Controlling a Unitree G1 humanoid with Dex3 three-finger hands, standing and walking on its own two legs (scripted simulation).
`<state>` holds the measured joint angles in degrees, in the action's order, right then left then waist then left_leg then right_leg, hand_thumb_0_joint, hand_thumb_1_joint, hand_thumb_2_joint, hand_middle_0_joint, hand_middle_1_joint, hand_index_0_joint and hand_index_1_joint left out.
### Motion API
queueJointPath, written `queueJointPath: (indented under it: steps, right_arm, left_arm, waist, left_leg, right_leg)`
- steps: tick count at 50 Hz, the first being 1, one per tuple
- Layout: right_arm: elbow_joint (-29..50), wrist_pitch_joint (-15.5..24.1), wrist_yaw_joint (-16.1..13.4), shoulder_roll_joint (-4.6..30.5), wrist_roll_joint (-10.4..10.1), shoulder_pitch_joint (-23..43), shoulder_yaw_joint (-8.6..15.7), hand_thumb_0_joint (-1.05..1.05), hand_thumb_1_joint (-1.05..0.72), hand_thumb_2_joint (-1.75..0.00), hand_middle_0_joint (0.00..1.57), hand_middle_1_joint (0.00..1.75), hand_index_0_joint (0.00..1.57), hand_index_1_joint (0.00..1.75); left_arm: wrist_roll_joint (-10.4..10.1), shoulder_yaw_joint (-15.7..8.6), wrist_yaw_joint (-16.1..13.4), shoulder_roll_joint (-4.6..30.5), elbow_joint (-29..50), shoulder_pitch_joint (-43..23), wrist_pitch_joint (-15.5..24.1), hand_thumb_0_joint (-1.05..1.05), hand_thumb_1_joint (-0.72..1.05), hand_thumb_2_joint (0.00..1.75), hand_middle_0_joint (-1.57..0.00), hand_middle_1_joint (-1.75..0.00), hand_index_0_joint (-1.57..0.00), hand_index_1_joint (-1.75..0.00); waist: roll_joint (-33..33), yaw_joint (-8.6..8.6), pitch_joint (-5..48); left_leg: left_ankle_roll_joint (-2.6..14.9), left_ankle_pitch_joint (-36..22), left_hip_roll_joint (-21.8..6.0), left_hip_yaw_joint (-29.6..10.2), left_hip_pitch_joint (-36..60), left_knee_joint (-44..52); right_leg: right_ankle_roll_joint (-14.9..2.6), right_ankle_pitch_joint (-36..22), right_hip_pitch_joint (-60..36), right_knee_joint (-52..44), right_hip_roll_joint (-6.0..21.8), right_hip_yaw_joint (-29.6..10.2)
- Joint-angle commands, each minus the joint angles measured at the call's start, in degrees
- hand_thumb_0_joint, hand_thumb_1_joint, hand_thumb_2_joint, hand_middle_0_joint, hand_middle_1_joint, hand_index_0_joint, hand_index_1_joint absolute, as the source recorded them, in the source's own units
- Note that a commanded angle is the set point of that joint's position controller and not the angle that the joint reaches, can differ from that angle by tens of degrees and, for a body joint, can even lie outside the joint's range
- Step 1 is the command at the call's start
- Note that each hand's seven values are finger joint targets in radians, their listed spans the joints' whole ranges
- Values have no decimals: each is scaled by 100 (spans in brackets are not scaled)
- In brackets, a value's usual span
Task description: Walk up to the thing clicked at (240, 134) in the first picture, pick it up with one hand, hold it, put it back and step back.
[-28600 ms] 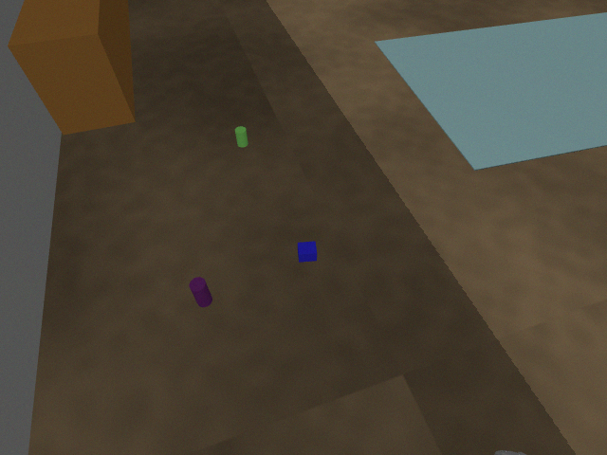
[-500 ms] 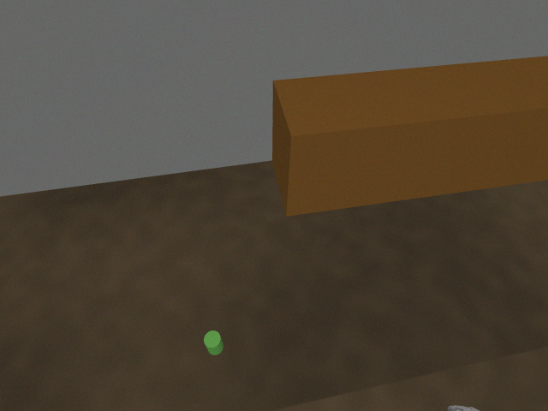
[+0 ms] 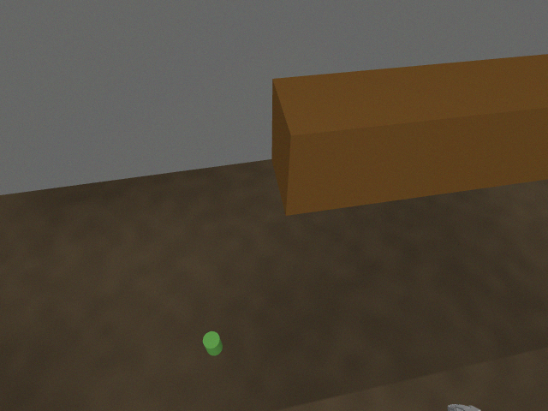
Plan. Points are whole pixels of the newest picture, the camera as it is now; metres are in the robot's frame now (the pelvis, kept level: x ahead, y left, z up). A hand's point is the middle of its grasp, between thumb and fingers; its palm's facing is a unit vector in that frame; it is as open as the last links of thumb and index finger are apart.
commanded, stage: stand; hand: left
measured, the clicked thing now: (213, 343) +0.41 +0.21 -0.74
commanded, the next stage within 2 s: walk up in 0.26 s
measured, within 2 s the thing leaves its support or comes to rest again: neither
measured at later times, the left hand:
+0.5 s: hand out of the picture +0.04 +0.25 -0.16, palm faces -0.02 -0.91 -0.41, open 7.4 cm
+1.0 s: hand out of the picture -0.08 +0.26 -0.18, palm faces +0.06 -0.92 -0.40, open 7.4 cm
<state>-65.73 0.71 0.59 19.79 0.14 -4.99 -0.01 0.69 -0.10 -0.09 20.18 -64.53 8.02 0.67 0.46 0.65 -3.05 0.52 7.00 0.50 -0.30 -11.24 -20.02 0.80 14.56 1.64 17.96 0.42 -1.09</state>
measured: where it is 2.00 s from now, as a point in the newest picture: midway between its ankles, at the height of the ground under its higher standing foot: outside the picture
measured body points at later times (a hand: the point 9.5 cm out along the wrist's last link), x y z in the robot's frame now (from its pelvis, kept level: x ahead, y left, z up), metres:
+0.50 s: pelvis -0.05 -0.02 -0.02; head +0.02 -0.03 +0.43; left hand +0.05 +0.30 -0.14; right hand +0.08 -0.34 -0.15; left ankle +0.04 +0.11 -0.75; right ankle -0.07 -0.13 -0.73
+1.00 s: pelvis -0.17 -0.02 -0.03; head -0.09 +0.00 +0.41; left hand -0.08 +0.30 -0.15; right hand -0.04 -0.32 -0.15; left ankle -0.18 +0.10 -0.75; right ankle -0.10 -0.15 -0.72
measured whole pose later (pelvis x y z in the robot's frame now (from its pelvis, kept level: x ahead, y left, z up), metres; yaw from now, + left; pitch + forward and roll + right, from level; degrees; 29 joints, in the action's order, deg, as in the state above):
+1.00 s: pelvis -0.17 -0.02 -0.03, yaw +5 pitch -3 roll +1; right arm -50.2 -3.1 0.2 21.0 1.5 -5.6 2.5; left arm 0.6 -3.5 -2.3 22.1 -46.8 6.3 -3.9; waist 2.3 -0.5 -14.1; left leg 0.8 21.0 1.8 -1.5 -15.3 -39.4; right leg -0.4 26.4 26.0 51.2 0.7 -3.0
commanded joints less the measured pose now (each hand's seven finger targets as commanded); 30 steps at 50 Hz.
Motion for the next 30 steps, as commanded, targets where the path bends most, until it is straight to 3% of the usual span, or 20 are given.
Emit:
queueJointPath:
  steps: [1,7,12,13,15,17,18,20,21,22,23,24,25,26,27,28,29,30]
  right_arm:
    - [307,133,-92,1265,-7,289,213,0,-90,-90,20,30,20,30]
    - [319,105,-100,1253,-2,273,214,0,-90,-90,20,30,20,30]
    - [333,120,-99,1268,-7,268,226,0,-90,-90,20,30,20,30]
    - [416,38,-96,1557,-50,384,332,0,-90,-90,20,30,20,30]
    - [527,-27,-109,1522,-107,218,388,0,-90,-90,20,30,20,30]
    - [710,-89,-120,1637,-111,139,484,0,-90,-90,20,30,20,30]
    - [803,-120,-123,1692,-112,132,529,0,-90,-90,20,30,20,30]
    - [1066,-174,-162,1762,-59,345,590,0,-90,-90,20,30,20,30]
    - [1190,-200,-179,1739,-14,421,600,0,-90,-90,20,30,20,30]
    - [1319,-231,-191,1733,37,559,623,0,-90,-90,20,30,20,30]
    - [1426,-269,-192,1714,59,716,633,0,-90,-90,20,30,20,30]
    - [1528,-305,-192,1653,51,881,609,0,-90,-90,20,30,20,30]
    - [1593,-349,-161,1568,29,962,582,0,-90,-90,20,30,20,30]
    - [1665,-378,-149,1334,-66,977,535,0,-90,-90,20,30,20,30]
    - [1742,-400,-167,1087,-103,923,477,0,-90,-90,20,30,20,30]
    - [1618,-455,-207,1169,-34,417,488,0,-90,-90,20,30,20,30]
    - [1563,-480,-191,1260,-36,-19,545,0,-90,-90,20,30,20,30]
    - [1559,-474,-178,1302,-40,-127,572,0,-90,-90,20,30,20,30]
  left_arm:
    - [-41,-235,-60,1188,301,-73,107,0,90,90,-20,-30,-20,-30]
    - [-11,-250,-55,1197,295,-99,64,0,90,90,-20,-30,-20,-30]
    - [-10,-244,-53,1184,332,-75,92,0,90,90,-20,-30,-20,-30]
    - [-125,-412,-94,1553,486,-282,-8,0,90,90,-20,-30,-20,-30]
    - [-169,-414,-145,1375,618,-120,-90,0,90,90,-20,-30,-20,-30]
    - [-184,-412,-146,1241,754,62,-157,0,90,90,-20,-30,-20,-30]
    - [-180,-415,-132,1171,841,144,-201,0,90,90,-20,-30,-20,-30]
    - [-120,-443,-112,1161,933,340,-300,0,90,90,-20,-30,-20,-30]
    - [-106,-465,-99,1143,981,439,-341,0,90,90,-20,-30,-20,-30]
    - [-99,-480,-89,1125,991,611,-370,0,90,90,-20,-30,-20,-30]
    - [-90,-524,-70,1150,963,745,-377,0,90,90,-20,-30,-20,-30]
    - [-87,-540,-65,1086,981,906,-361,0,90,90,-20,-30,-20,-30]
    - [-61,-563,-70,1147,988,931,-322,0,90,90,-20,-30,-20,-30]
    - [21,-633,-98,1469,1130,785,-272,0,90,90,-20,-30,-20,-30]
    - [71,-772,-104,1957,1319,401,-236,0,90,90,-20,-30,-20,-30]
    - [134,-752,-106,2020,1570,-20,-212,0,90,90,-20,-30,-20,-30]
    - [143,-730,-121,1949,1746,-313,-181,0,90,90,-20,-30,-20,-30]
    - [172,-748,-148,2005,1828,-480,-154,0,90,90,-20,-30,-20,-30]
  waist:
    - [-117,-48,496]
    - [-119,-29,257]
    - [-68,-30,395]
    - [-47,4,-301]
    - [-180,-4,246]
    - [-468,-18,799]
    - [-674,-27,1009]
    - [-1140,-101,1230]
    - [-1203,-115,1272]
    - [-1213,-190,1208]
    - [-1065,-274,1098]
    - [-905,-437,1004]
    - [-626,-486,803]
    - [367,-514,452]
    - [1355,-410,21]
    - [1014,-169,-57]
    - [772,95,-60]
    - [982,69,88]
  left_leg:
    - [114,-1257,-755,-676,770,83]
    - [95,-337,-732,-751,598,313]
    - [110,-804,-729,-677,772,157]
    - [189,-2391,-718,-767,282,-291]
    - [421,-3258,-893,-733,543,-481]
    - [780,-3694,-1240,-975,688,-447]
    - [926,-3552,-1430,-1175,675,-348]
    - [1238,-3120,-1782,-1455,541,-252]
    - [1346,-2732,-1874,-1491,301,-248]
    - [1352,-2302,-1875,-1442,24,-307]
    - [1293,-1930,-1745,-1311,-452,-460]
    - [1108,-1738,-1518,-1095,-487,-865]
    - [829,-1302,-1066,-864,-616,-1333]
    - [362,-361,-193,-598,-929,-2211]
    - [40,2089,768,-455,-1693,-3178]
    - [27,2810,661,-964,-1554,-4152]
    - [29,2774,670,-1014,-1365,-4787]
    - [70,2656,658,-1066,-1380,-5190]
  right_leg:
    - [-165,-1103,436,-341,700,-429]
    - [-188,-425,596,-398,634,-408]
    - [-189,-772,568,-413,690,-448]
    - [-213,-2187,956,313,545,-418]
    - [-208,-2245,757,854,378,-119]
    - [-237,-1727,719,1638,101,56]
    - [-252,-1102,722,1967,-32,60]
    - [-330,931,876,2786,-177,-14]
    - [-351,1554,910,3167,-136,-108]
    - [-392,1652,880,3133,-39,-193]
    - [-406,1426,685,3056,-21,-140]
    - [-414,895,691,2362,59,-125]
    - [-422,-10,741,1623,174,-165]
    - [-495,-1219,1116,510,880,-1176]
    - [-904,-2082,1259,-35,1727,-2313]
    - [-1369,-2219,1777,21,2092,-2348]
    - [-1627,-2766,2063,200,2110,-2048]
    - [-1734,-2916,2153,263,2112,-2077]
